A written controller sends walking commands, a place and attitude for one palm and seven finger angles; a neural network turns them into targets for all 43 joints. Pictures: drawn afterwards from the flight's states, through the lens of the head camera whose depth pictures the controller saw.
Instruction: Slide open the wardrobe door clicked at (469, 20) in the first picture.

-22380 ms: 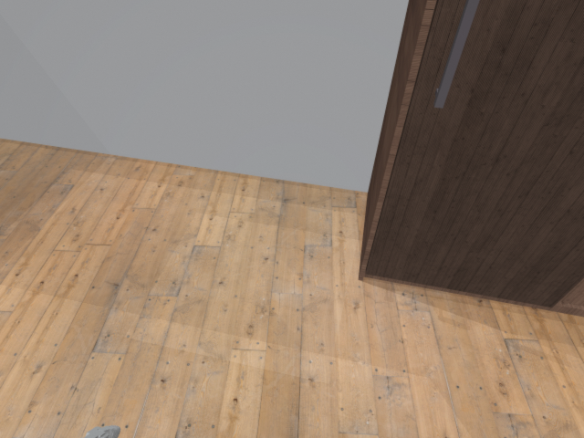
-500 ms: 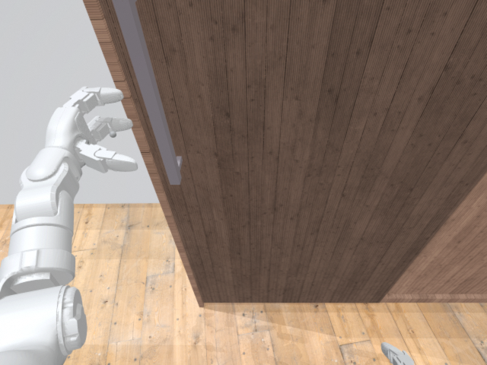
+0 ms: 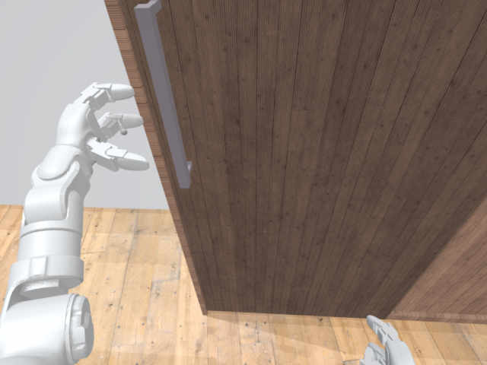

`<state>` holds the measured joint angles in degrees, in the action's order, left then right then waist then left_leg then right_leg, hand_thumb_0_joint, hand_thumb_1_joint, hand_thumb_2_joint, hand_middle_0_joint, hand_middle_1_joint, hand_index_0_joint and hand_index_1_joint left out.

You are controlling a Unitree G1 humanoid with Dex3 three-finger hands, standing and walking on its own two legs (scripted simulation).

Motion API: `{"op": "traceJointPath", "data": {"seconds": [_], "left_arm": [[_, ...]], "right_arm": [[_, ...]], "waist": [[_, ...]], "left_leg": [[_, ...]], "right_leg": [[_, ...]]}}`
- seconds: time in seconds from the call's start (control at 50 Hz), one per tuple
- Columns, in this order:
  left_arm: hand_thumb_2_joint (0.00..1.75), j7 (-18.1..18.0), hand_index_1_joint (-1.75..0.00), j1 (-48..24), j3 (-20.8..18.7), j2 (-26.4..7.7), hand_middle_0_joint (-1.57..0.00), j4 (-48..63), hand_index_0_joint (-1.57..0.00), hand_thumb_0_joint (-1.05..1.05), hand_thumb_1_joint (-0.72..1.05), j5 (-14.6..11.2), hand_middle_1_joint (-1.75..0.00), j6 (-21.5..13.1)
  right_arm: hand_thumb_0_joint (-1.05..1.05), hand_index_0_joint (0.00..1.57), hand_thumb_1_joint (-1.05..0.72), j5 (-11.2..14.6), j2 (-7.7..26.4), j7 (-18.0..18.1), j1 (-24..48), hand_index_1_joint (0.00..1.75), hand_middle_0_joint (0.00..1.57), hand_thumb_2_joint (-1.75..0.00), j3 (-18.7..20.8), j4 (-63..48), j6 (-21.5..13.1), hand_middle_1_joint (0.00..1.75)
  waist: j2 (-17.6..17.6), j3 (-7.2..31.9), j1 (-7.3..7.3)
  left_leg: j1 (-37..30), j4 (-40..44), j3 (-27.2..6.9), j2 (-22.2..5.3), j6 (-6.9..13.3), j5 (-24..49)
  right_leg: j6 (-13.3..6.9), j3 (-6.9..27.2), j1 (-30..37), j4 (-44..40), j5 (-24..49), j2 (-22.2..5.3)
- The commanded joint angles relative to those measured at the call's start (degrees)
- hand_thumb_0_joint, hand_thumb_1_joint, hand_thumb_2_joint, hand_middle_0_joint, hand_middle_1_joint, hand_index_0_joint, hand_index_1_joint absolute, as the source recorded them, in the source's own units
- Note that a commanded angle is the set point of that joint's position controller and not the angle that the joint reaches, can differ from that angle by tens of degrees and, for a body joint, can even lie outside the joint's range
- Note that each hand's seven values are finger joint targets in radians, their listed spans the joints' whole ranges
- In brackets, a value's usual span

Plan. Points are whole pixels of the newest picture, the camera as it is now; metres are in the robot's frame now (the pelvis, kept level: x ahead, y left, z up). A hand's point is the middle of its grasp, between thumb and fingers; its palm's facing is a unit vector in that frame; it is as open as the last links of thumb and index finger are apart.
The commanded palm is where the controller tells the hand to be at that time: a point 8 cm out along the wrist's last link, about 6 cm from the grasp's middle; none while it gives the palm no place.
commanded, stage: move the hooked fingers beside the handle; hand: left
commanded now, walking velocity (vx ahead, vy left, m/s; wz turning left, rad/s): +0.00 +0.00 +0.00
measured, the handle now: (172, 109) +0.46 +0.15 +0.22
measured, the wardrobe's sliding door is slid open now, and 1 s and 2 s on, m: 0.00 0.00 0.00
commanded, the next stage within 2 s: feel for the door with the fingertips in 1.88 s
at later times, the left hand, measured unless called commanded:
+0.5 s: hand (127, 134) +0.40 +0.21 +0.21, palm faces +0.03 -1.00 -0.02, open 14.0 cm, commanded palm +0.37 +0.26 +0.21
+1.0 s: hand (121, 143) +0.39 +0.22 +0.20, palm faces +0.03 -1.00 -0.01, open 14.0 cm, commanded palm +0.37 +0.27 +0.21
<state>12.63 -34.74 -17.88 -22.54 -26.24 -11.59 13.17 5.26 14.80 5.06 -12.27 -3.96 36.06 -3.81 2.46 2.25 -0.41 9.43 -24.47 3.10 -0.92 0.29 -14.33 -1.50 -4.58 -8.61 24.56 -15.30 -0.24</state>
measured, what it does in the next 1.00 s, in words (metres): stands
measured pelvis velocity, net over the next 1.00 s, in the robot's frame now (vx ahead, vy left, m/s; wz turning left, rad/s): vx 0.00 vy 0.01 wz -0.01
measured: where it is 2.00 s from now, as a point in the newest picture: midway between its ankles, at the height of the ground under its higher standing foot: outside the picture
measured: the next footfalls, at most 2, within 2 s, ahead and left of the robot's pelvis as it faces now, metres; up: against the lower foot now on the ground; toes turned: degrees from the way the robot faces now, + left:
none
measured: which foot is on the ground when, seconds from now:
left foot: down 0.00-1.00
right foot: down 0.00-1.00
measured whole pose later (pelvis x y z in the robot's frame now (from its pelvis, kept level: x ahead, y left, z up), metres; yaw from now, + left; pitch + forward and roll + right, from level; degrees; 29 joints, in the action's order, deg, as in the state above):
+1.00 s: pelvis +0.00 +0.01 +0.00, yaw +0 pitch +0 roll +0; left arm 15.7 -34.5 -18.7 -24.2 -31.5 -12.0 11.1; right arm 5.4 15.9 5.1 -14.5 -3.1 35.8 -4.7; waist 2.4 2.3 0.3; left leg 11.4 -25.3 3.5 -0.9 0.8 -14.3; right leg -1.1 -4.1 -10.4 24.5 -14.6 -0.2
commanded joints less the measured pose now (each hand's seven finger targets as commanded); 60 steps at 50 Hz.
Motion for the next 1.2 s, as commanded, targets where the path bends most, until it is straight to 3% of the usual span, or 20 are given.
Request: {"op": "traceJointPath", "data": {"seconds": [0.0, 0.1, 0.18, 0.2, 0.3, 0.32, 0.4, 0.5, 0.58, 0.66, 0.72, 0.76, 0.8, 0.86, 0.9, 0.94, 0.96, 1.02, 1.08, 1.18], "left_arm": [[0.30, 1.18, -1.20, -22.75, -0.67, -12.18, -0.30, 4.99, -0.30, 0.00, -0.50, -0.99, -1.20, -0.73], [0.30, 2.37, -1.20, -28.58, -0.50, -13.51, -0.30, 8.64, -0.30, 0.00, -0.50, -2.56, -1.20, -3.25], [0.30, 1.06, -1.20, -35.60, -3.54, -17.80, -0.30, 11.93, -0.30, 0.00, -0.50, -2.05, -1.20, -7.27], [0.30, 0.64, -1.20, -34.44, -4.94, -19.98, -0.30, 10.69, -0.30, 0.00, -0.50, -1.67, -1.20, -7.71], [0.30, 1.11, -1.20, -30.62, -5.21, -20.48, -0.30, 0.13, -0.30, 0.00, -0.50, -0.57, -1.20, -6.48], [0.30, 1.73, -1.20, -30.37, -3.22, -18.08, -0.30, -0.90, -0.30, 0.00, -0.50, -0.62, -1.20, -6.03], [0.30, 3.44, -1.20, -23.70, -4.37, -18.30, -0.30, -4.12, -0.30, 0.00, -0.50, -1.42, -1.20, -5.28], [0.30, 3.59, -1.20, -28.01, -5.42, -20.00, -0.30, 3.21, -0.30, 0.00, -0.50, -2.12, -1.20, -8.10], [0.30, 2.48, -1.20, -32.77, -8.38, -23.67, -0.30, 7.17, -0.30, 0.00, -0.50, -1.23, -1.20, -10.02], [0.30, 2.96, -1.20, -31.80, -5.65, -20.62, -0.30, 6.86, -0.30, 0.00, -0.50, -0.90, -1.20, -9.29], [0.30, 4.35, -1.20, -28.74, -2.50, -16.32, -0.30, 3.20, -0.30, 0.00, -0.50, -1.79, -1.20, -6.98], [0.30, 5.02, -1.20, -24.54, -3.19, -16.27, -0.30, 1.49, -0.30, 0.00, -0.50, -2.18, -1.20, -5.25], [0.30, 5.00, -1.20, -22.58, -4.02, -17.00, -0.30, -0.77, -0.30, 0.00, -0.50, -2.43, -1.20, -4.42], [0.30, 4.15, -1.20, -27.69, -2.36, -15.45, -0.30, 4.41, -0.30, 0.00, -0.50, -2.42, -1.20, -4.93], [0.30, 2.86, -1.20, -27.93, -5.59, -19.81, -0.30, 8.28, -0.30, 0.00, -0.50, -1.86, -1.20, -6.52], [0.30, 2.01, -1.20, -30.91, -6.16, -20.11, -0.30, 12.72, -0.30, 0.00, -0.50, -1.67, -1.20, -7.92], [0.30, 2.01, -1.20, -32.19, -3.94, -17.50, -0.30, 13.66, -0.30, 0.00, -0.50, -1.73, -1.20, -8.25], [0.30, 1.76, -1.20, -30.19, -6.61, -20.35, -0.30, 10.47, -0.30, 0.00, -0.50, -1.65, -1.20, -7.81], [0.30, 2.47, -1.20, -27.63, -5.05, -18.33, -0.30, 6.36, -0.30, 0.00, -0.50, -1.43, -1.20, -5.37], [0.30, 4.16, -1.20, -23.18, -1.56, -13.91, -0.30, 4.64, -0.30, 0.00, -0.50, -2.21, -1.20, -2.45]], "right_arm": [[0.00, 0.20, -0.90, 0.48, 7.83, 1.04, 4.25, 0.30, 0.20, -0.90, 3.22, -7.18, -2.00, 0.30], [0.00, 0.20, -0.90, 0.42, 7.99, 1.62, 4.53, 0.30, 0.20, -0.90, 3.32, -7.85, -2.44, 0.30], [0.00, 0.20, -0.90, 0.08, 7.53, 1.88, 4.11, 0.30, 0.20, -0.90, 2.89, -7.12, -3.43, 0.30], [0.00, 0.20, -0.90, -0.06, 7.74, 1.81, 3.68, 0.30, 0.20, -0.90, 2.93, -6.80, -3.33, 0.30], [0.00, 0.20, -0.90, 0.11, 8.51, 1.71, 1.93, 0.30, 0.20, -0.90, 3.12, -5.53, -3.33, 0.30], [0.00, 0.20, -0.90, 0.28, 8.26, 1.69, 2.27, 0.30, 0.20, -0.90, 3.03, -5.94, -3.42, 0.30], [0.00, 0.20, -0.90, 0.30, 9.22, 1.20, 0.85, 0.30, 0.20, -0.90, 3.83, -6.66, -3.28, 0.30], [0.00, 0.20, -0.90, 0.20, 9.03, 1.15, 0.93, 0.30, 0.20, -0.90, 4.00, -7.56, -3.60, 0.30], [0.00, 0.20, -0.90, -0.02, 8.56, 1.34, 0.61, 0.30, 0.20, -0.90, 3.67, -7.06, -4.20, 0.30], [0.00, 0.20, -0.90, 0.09, 8.40, 1.32, 0.72, 0.30, 0.20, -0.90, 3.57, -6.76, -4.67, 0.30], [0.00, 0.20, -0.90, 0.25, 8.71, 1.31, 0.82, 0.30, 0.20, -0.90, 3.60, -6.75, -4.71, 0.30], [0.00, 0.20, -0.90, 0.36, 8.91, 1.13, 0.79, 0.30, 0.20, -0.90, 3.79, -6.89, -4.47, 0.30], [0.00, 0.20, -0.90, 0.26, 9.32, 0.98, 0.41, 0.30, 0.20, -0.90, 4.02, -6.68, -3.97, 0.30], [0.00, 0.20, -0.90, 0.31, 8.72, 0.84, 1.49, 0.30, 0.20, -0.90, 3.78, -7.65, -3.95, 0.30], [0.00, 0.20, -0.90, 0.03, 8.72, 0.74, 1.68, 0.30, 0.20, -0.90, 3.89, -7.87, -3.78, 0.30], [0.00, 0.20, -0.90, -0.14, 7.96, 0.85, 2.40, 0.30, 0.20, -0.90, 3.53, -8.36, -3.93, 0.30], [0.00, 0.20, -0.90, -0.15, 7.68, 0.88, 2.74, 0.30, 0.20, -0.90, 3.26, -8.41, -4.08, 0.30], [0.00, 0.20, -0.90, -0.23, 7.94, 1.08, 2.47, 0.30, 0.20, -0.90, 3.10, -7.51, -3.84, 0.30], [0.00, 0.20, -0.90, 0.00, 8.04, 1.22, 2.61, 0.30, 0.20, -0.90, 3.05, -7.19, -3.59, 0.30], [0.00, 0.20, -0.90, 0.34, 8.27, 0.92, 2.71, 0.30, 0.20, -0.90, 3.37, -8.01, -2.84, 0.30]], "waist": [[-2.61, 10.28, 1.17], [-3.47, 13.47, 1.85], [0.66, 16.85, 2.01], [-0.32, 16.60, 1.53], [-0.88, 13.37, 1.36], [0.43, 12.19, 1.53], [-3.87, 13.45, 0.49], [-4.39, 14.78, 0.81], [0.98, 16.33, 1.13], [3.74, 15.20, 1.68], [0.76, 13.65, 1.91], [-0.09, 13.94, 1.27], [-4.35, 12.71, 0.93], [-2.42, 13.48, 1.46], [-1.70, 15.64, 0.59], [0.07, 18.30, 0.78], [1.84, 17.99, 1.21], [0.79, 15.67, 0.90], [1.98, 13.78, 0.96], [-0.89, 13.26, 1.13]], "left_leg": [[-5.67, 1.18, -2.91, 0.41, 2.27, 15.62], [-6.74, 0.73, -3.29, 0.74, 2.64, 13.36], [-8.13, 0.64, -3.44, 1.15, 2.76, 14.02], [-7.74, 0.79, -3.48, 0.96, 2.79, 13.64], [-4.27, 1.62, -2.96, 0.90, 2.63, 11.63], [-3.94, 1.75, -2.73, 0.97, 2.63, 11.17], [-3.15, 1.41, -2.56, 0.63, 2.70, 12.78], [-4.11, 1.22, -2.53, 0.54, 2.99, 12.93], [-5.59, 1.20, -2.69, 0.80, 2.95, 13.70], [-6.90, 1.09, -2.67, 0.63, 2.75, 14.97], [-6.32, 1.19, -2.70, 0.52, 2.81, 14.61], [-5.76, 0.81, -2.55, 0.57, 2.64, 15.36], [-4.55, 0.74, -2.69, 0.41, 2.68, 14.79], [-5.25, 0.73, -3.20, 0.55, 2.59, 14.63], [-6.58, 0.40, -3.33, 0.31, 2.63, 16.21], [-8.28, 0.37, -3.40, 0.58, 2.60, 18.19], [-8.94, 0.28, -3.34, 0.62, 2.51, 18.57], [-7.77, 0.79, -3.38, 0.45, 2.46, 17.73], [-6.52, 1.15, -3.27, 0.56, 2.14, 16.69], [-6.01, 0.70, -3.39, 0.35, 2.08, 16.90]], "right_leg": [[-0.05, 2.13, -0.40, -2.73, 20.32, -0.42], [0.23, 2.71, -0.49, -2.95, 18.19, -0.49], [0.08, 3.53, 1.29, -3.02, 18.44, -0.52], [0.22, 3.52, 1.53, -3.36, 17.64, -0.54], [0.30, 3.36, 1.45, -3.58, 16.82, -0.74], [0.26, 3.45, 0.62, -3.56, 16.54, -0.75], [0.27, 2.98, 1.64, -2.93, 18.79, -0.56], [0.52, 3.47, 1.66, -2.87, 18.77, -0.40], [0.20, 3.87, 2.20, -2.92, 18.82, -0.24], [-0.08, 3.42, 0.83, -3.07, 19.27, -0.03], [0.00, 2.91, -0.28, -3.07, 19.36, 0.08], [-0.02, 2.79, -0.18, -2.57, 20.49, 0.03], [0.11, 2.48, -0.43, -2.68, 19.91, 0.01], [0.05, 2.52, -1.43, -2.45, 18.96, 0.07], [-0.13, 2.77, -0.04, -2.32, 19.32, 0.11], [-0.18, 2.95, 1.57, -1.99, 21.14, 0.16], [-0.20, 2.98, 0.95, -1.98, 21.37, 0.17], [-0.26, 2.92, 1.06, -2.63, 20.70, 0.26], [-0.39, 2.64, 0.12, -2.65, 20.10, 0.11], [-0.29, 2.03, -0.88, -2.41, 20.25, 0.18]]}}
